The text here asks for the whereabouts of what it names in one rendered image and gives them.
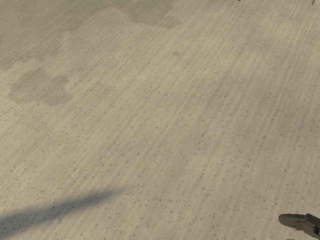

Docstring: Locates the robot right hand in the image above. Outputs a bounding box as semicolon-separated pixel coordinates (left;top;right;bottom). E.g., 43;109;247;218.
278;213;320;240

